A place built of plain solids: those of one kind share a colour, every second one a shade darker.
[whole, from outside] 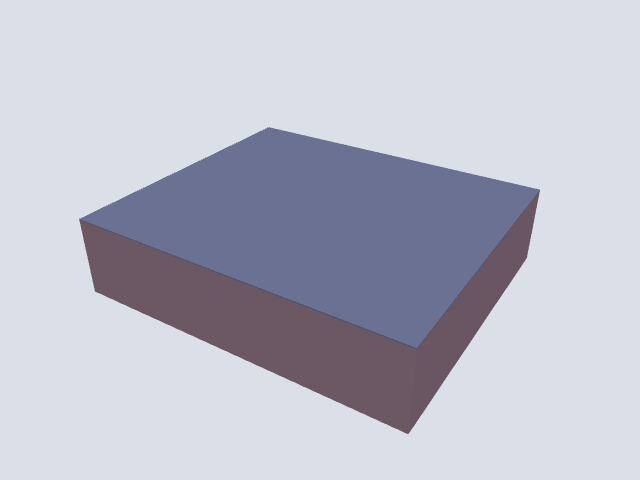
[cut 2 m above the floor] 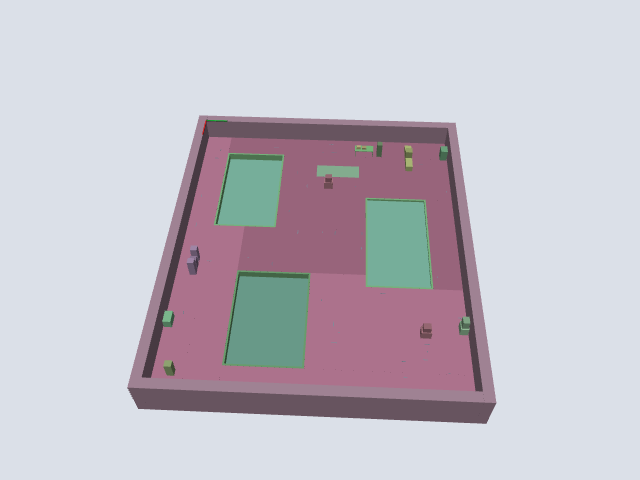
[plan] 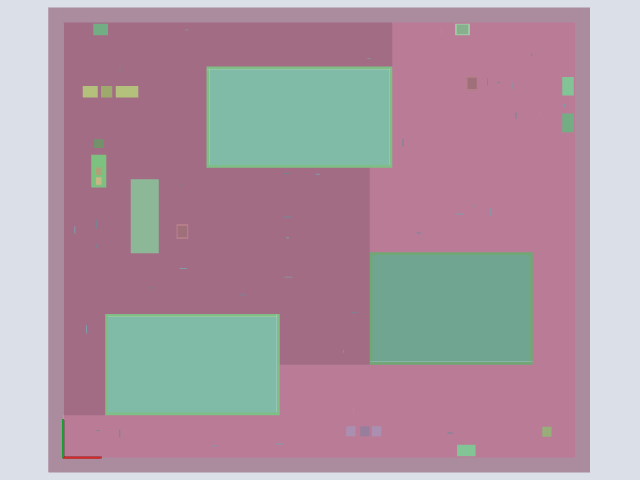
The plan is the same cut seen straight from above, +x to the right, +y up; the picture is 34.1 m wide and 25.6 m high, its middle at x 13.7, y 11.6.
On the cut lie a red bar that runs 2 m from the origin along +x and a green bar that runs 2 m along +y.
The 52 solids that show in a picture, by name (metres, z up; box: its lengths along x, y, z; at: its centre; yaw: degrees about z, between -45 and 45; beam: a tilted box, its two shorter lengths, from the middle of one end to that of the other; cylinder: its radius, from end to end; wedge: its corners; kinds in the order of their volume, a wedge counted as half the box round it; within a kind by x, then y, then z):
{
 "floor_deck_1": {"box": [2.25, 20.95, 1.3], "at": [1.12, 12.72, -0.65]},
 "floor_deck_2": {"box": [5.4, 7.75, 1.3], "at": [4.95, 19.32, -0.65]},
 "floor_deck_3": {"box": [9.3, 7.8, 1.3], "at": [6.9, 11.55, -0.65]},
 "floor_deck_4": {"box": [9.9, 2.35, 1.3], "at": [12.6, 22.02, -0.65]},
 "floor_deck_5": {"box": [27.3, 2.25, 1.3], "at": [13.65, 1.12, -0.65]},
 "floor_deck_6": {"box": [4.8, 10.5, 1.3], "at": [13.95, 10.2, -0.65]},
 "floor_deck_7": {"box": [15.75, 2.7, 1.3], "at": [19.43, 3.6, -0.65]},
 "floor_deck_8": {"box": [8.7, 4.5, 1.3], "at": [20.7, 13.2, -0.65]},
 "floor_deck_9": {"box": [7.5, 7.75, 1.3], "at": [21.3, 19.32, -0.65]},
 "floor_deck_10": {"box": [2.25, 18.25, 1.3], "at": [26.18, 14.07, -0.65]},
 "wall_1": {"box": [0.8, 23.2, 6.88], "at": [-0.4, 11.6, 2.14]},
 "wall_2": {"box": [28.9, 0.8, 6.88], "at": [13.65, -0.4, 2.14]},
 "wall_3": {"box": [28.9, 0.8, 6.88], "at": [13.65, 23.6, 2.14]},
 "wall_4": {"box": [0.8, 23.2, 6.88], "at": [27.7, 11.6, 2.14]},
 "floor_lift_1": {"box": [9.0, 5.1, 0.64], "at": [6.9, 4.95, -0.98]},
 "floor_lift_2": {"box": [9.6, 5.1, 1.12], "at": [12.6, 18.15, -0.74]},
 "floor_lift_3": {"box": [8.4, 5.7, 0.71], "at": [20.7, 7.95, -0.95]},
 "ceil_1": {"box": [28.9, 24.8, 0.1], "at": [13.65, 11.6, 5.53]},
 "floor_trim_1": {"box": [0.15, 5.1, 1.3], "at": [2.33, 4.95, -0.65]},
 "floor_trim_2": {"box": [9.15, 0.15, 1.3], "at": [6.83, 7.58, -0.65]},
 "floor_trim_3": {"box": [9.3, 0.15, 1.3], "at": [6.9, 2.33, -0.65]},
 "floor_trim_4": {"box": [0.15, 5.1, 1.3], "at": [7.72, 18.15, -0.65]},
 "floor_trim_5": {"box": [0.15, 5.25, 1.3], "at": [11.47, 5.02, -0.65]},
 "floor_trim_6": {"box": [9.75, 0.15, 1.3], "at": [12.53, 20.77, -0.65]},
 "floor_trim_7": {"box": [9.9, 0.15, 1.3], "at": [12.6, 15.53, -0.65]},
 "floor_trim_8": {"box": [0.15, 5.7, 1.3], "at": [16.43, 7.95, -0.65]},
 "floor_trim_9": {"box": [0.15, 5.25, 1.3], "at": [17.48, 18.22, -0.65]},
 "floor_trim_10": {"box": [8.55, 0.15, 1.3], "at": [20.63, 10.88, -0.65]},
 "floor_trim_11": {"box": [8.7, 0.15, 1.3], "at": [20.7, 5.03, -0.65]},
 "floor_trim_12": {"box": [0.15, 5.85, 1.3], "at": [24.98, 8.02, -0.65]},
 "case_wall_1": {"box": [0.8, 0.62, 1.1], "at": [2.0, 22.83, 0.55]},
 "case_wall_2": {"box": [1.0, 0.62, 0.74], "at": [21.5, 0.37, 0.37]},
 "case_wall_3": {"box": [0.62, 1.0, 0.56], "at": [26.93, 17.85, 0.28]},
 "case_wall_4": {"box": [0.62, 1.0, 0.56], "at": [26.93, 19.8, 0.28]},
 "case_cases_1": {"box": [0.8, 0.62, 0.56], "at": [1.45, 19.51, 0.28]},
 "case_cases_2": {"box": [0.6, 0.62, 1.1], "at": [2.32, 19.51, 0.55]},
 "case_cases_3": {"box": [1.2, 0.62, 0.56], "at": [3.41, 19.51, 0.28]},
 "chairs_chair_1": {"box": [0.5, 0.54, 1.48], "at": [15.35, 1.4, 0.74]},
 "chairs_chair_2": {"box": [0.5, 0.54, 1.04], "at": [16.09, 1.4, 0.52]},
 "chairs_chair_3": {"box": [0.5, 0.54, 1.56], "at": [16.72, 1.4, 0.78]},
 "stack_stray_1": {"box": [0.62, 0.8, 0.74], "at": [6.36, 12.05, 0.37]},
 "stack_stray_2": {"box": [0.5, 0.6, 0.56], "at": [6.36, 12.05, 1.02]},
 "stack_stray_3": {"box": [0.62, 0.8, 0.74], "at": [21.81, 19.95, 0.37]},
 "stack_stray_4": {"box": [0.5, 0.6, 0.5], "at": [21.81, 19.95, 0.99]},
 "stack_wall_1": {"box": [0.8, 0.62, 0.74], "at": [21.3, 22.83, 0.37]},
 "stack_wall_2": {"box": [0.6, 0.5, 0.74], "at": [21.3, 22.83, 1.11]},
 "chairs_stray_1": {"box": [0.5, 0.54, 1.34], "at": [25.8, 1.37, 0.67]},
 "chairs_props_1": {"box": [0.52, 0.48, 1.44], "at": [1.9, 16.74, 0.72]},
 "vinyl_1": {"box": [1.5, 3.95, 0.05], "at": [4.35, 12.87, -0.02]},
 "table_props_1": {"box": [0.8, 1.75, 0.05], "at": [1.9, 15.28, 0.76]},
 "prop_props_1": {"box": [0.3, 0.4, 0.26], "at": [1.9, 14.75, 0.91]},
 "prop_props_2": {"box": [0.3, 0.4, 0.18], "at": [1.9, 15.27, 0.87]}
}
